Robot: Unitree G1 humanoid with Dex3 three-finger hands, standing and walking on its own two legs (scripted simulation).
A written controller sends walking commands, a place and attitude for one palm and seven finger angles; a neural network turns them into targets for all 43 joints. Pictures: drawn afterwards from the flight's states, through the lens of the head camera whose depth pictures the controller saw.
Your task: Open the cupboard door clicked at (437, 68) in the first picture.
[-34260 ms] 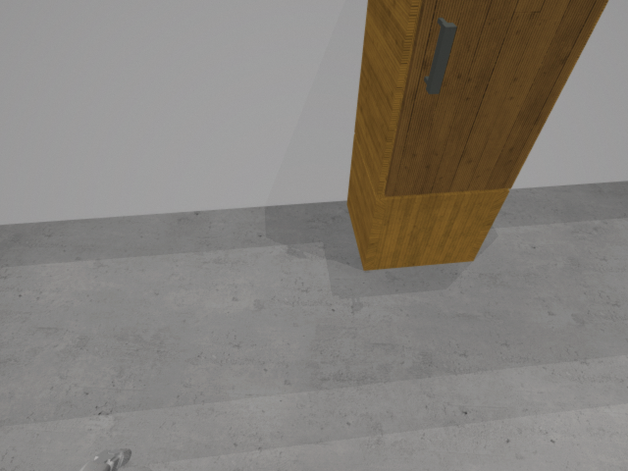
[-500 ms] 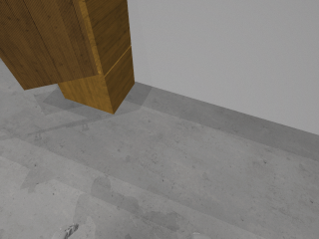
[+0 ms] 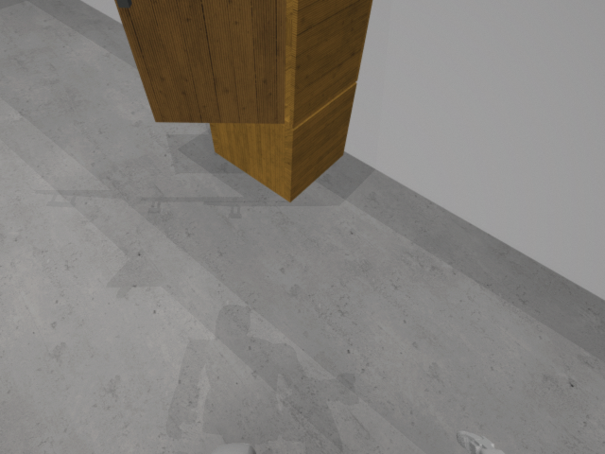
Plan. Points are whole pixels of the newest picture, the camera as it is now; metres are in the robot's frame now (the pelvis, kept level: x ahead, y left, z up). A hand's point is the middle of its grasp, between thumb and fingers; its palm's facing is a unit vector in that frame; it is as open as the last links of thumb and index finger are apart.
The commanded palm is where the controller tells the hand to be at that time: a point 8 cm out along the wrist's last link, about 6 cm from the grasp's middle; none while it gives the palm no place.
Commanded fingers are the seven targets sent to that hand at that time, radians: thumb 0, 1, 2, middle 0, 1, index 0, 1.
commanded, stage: take the last steps up to it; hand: left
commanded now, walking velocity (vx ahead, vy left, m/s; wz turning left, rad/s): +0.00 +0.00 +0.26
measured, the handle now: out of the picture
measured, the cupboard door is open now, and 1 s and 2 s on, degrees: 42 42 42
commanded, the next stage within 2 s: come to a stop and stand still in 1.58 s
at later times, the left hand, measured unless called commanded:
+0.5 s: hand out of the picture +0.02 +0.18 -0.14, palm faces +0.20 -0.95 -0.22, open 7.4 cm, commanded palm none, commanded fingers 0.00 0.90 0.90 -0.20 -0.30 -0.20 -0.30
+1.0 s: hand (93, 383) +0.21 +0.34 -0.15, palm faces +0.22 -0.96 -0.19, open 7.4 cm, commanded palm none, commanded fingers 0.00 0.90 0.90 -0.20 -0.30 -0.20 -0.30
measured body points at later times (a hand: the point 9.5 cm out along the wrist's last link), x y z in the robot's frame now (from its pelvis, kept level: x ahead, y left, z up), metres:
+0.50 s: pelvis +0.05 +0.00 +0.02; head +0.07 -0.02 +0.47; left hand +0.01 +0.23 -0.12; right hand +0.12 -0.24 -0.14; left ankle +0.04 +0.15 -0.64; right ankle +0.01 -0.13 -0.72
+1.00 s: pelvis +0.19 +0.14 +0.02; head +0.21 +0.14 +0.47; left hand +0.20 +0.39 -0.13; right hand +0.28 -0.08 -0.13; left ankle +0.19 +0.21 -0.72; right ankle +0.23 +0.03 -0.64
